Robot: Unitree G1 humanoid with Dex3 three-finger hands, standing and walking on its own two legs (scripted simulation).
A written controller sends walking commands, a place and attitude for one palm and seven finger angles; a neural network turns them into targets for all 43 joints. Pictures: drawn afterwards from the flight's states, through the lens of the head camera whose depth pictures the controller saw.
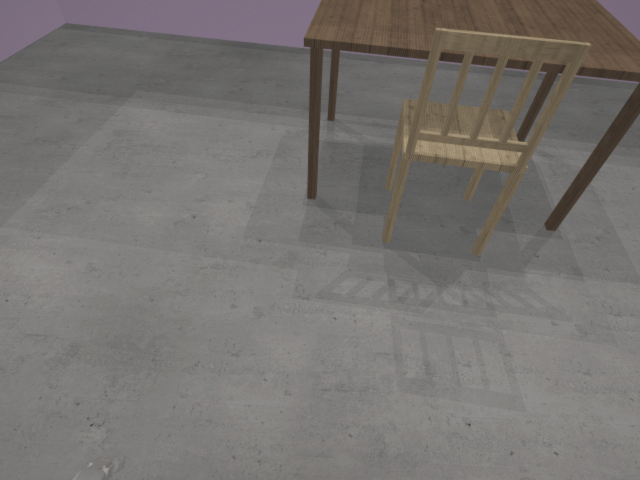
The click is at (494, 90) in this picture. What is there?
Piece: chair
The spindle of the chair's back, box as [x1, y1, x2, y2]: [470, 55, 508, 139]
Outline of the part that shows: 508,56 499,56 471,130 470,138 476,139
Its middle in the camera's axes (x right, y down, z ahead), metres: +0.50 -0.42 +1.17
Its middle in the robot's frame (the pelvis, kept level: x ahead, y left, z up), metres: +1.17 -0.46 -0.08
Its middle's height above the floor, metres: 0.68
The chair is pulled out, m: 0.00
